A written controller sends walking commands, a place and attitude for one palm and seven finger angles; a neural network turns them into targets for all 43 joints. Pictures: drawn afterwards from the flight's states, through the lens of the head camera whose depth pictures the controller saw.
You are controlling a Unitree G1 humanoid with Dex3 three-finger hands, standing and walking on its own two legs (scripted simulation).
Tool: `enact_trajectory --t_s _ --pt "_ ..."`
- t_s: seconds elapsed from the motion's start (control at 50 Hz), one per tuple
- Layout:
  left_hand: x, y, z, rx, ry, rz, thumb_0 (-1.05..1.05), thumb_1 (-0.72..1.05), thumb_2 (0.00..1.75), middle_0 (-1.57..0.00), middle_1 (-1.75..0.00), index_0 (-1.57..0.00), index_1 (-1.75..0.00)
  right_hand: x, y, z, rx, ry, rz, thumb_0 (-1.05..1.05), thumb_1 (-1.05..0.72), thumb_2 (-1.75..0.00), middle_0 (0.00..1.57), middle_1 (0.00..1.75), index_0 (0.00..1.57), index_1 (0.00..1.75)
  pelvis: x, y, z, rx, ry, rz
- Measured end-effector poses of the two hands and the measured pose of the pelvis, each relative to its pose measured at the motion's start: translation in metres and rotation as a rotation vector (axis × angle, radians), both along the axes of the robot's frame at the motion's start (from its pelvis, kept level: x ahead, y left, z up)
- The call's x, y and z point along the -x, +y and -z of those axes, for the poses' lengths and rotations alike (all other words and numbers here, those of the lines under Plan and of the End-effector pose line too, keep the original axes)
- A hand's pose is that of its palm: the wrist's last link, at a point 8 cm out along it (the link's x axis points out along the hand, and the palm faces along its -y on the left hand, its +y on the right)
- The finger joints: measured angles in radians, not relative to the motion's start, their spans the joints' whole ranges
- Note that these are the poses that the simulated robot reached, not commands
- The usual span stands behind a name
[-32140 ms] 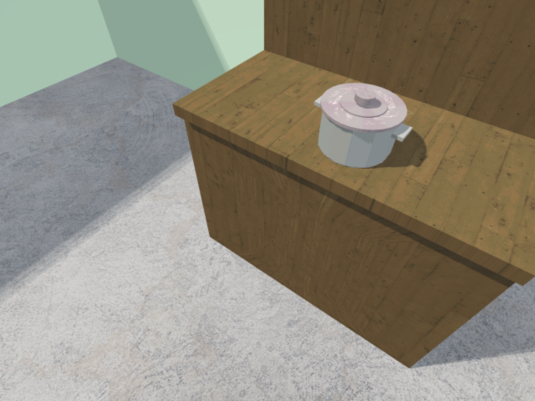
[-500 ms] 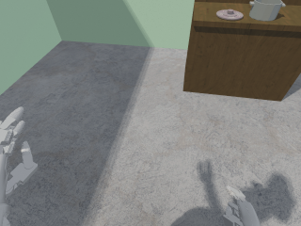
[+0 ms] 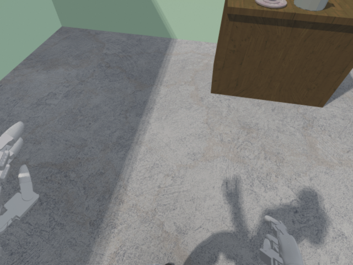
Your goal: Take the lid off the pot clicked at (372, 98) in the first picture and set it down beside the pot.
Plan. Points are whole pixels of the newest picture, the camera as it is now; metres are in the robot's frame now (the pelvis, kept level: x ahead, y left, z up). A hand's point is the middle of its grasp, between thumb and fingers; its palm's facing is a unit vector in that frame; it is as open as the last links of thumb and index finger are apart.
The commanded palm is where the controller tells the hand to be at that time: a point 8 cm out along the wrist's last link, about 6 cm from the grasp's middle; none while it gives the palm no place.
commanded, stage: step back with the hand held close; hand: left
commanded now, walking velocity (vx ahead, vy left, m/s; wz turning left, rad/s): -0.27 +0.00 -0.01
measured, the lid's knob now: out of the picture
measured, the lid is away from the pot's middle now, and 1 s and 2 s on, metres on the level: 0.25 0.25 0.25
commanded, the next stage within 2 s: stop stepping back and stand still in 1.00 s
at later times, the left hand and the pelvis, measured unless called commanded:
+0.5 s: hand (11, 238) +0.13 +0.24 +0.16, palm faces +0.39 -0.81 -0.44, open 7.4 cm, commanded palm +0.06 +0.28 +0.18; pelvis -0.06 -0.01 -0.01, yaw +2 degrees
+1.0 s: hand out of the picture +0.00 +0.31 +0.18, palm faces +0.39 -0.87 -0.31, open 7.4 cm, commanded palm -0.04 +0.34 +0.18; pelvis -0.18 +0.06 -0.02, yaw -2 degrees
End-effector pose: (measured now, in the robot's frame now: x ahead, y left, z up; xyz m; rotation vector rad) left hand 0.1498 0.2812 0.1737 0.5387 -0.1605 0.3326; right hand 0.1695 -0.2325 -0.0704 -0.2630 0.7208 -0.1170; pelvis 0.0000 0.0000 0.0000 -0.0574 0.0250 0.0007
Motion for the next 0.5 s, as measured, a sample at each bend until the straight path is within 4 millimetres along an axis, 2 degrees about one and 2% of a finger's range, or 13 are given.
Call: enact_trajectory --t_s 0.32,0.5 --pt "0.041 -0.001 -0.006 -0.032 -0.087 0.007 0.02 0.89 0.9 -0.21 -0.3 -0.21 -0.3 0.027 -0.004 -0.008 0.031 -0.04 -0.035 0.01 -0.91 -0.9 0.21 0.3 0.21 0.3 0.035 -0.004 0.005 0.013 -0.031 -0.022" --pt "0.062 -0.003 -0.003 -0.011 -0.124 0.024 0.02 0.89 0.9 -0.21 -0.3 -0.21 -0.3 0.057 -0.006 -0.007 0.04 -0.02 -0.021 0.01 -0.91 -0.9 0.21 0.3 0.21 0.3 0.058 -0.005 0.008 0.018 -0.037 -0.029"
